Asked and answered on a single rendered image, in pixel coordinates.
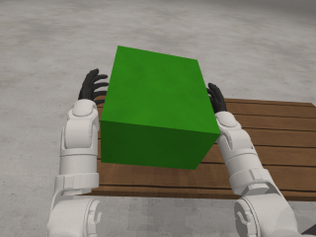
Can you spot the robot left hand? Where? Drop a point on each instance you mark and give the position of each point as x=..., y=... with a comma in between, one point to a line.
x=88, y=87

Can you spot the carton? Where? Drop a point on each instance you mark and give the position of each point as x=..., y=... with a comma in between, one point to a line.
x=157, y=111

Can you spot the robot right forearm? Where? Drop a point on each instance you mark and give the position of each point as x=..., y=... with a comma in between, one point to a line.
x=247, y=175

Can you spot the robot left forearm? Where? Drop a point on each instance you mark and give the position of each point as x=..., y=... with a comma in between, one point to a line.
x=78, y=154

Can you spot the left robot upper arm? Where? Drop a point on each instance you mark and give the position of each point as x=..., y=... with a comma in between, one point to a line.
x=82, y=217

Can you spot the right robot upper arm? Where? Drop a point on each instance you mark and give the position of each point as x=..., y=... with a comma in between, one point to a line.
x=266, y=215

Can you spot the robot right hand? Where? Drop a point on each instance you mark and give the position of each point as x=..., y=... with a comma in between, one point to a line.
x=216, y=98

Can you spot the table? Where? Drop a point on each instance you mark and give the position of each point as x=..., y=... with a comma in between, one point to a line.
x=283, y=135

